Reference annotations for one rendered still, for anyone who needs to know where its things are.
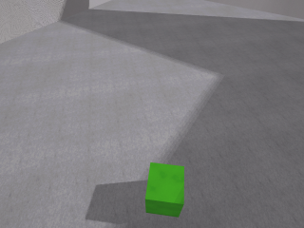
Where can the carton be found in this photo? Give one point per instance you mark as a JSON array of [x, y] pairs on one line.
[[165, 189]]

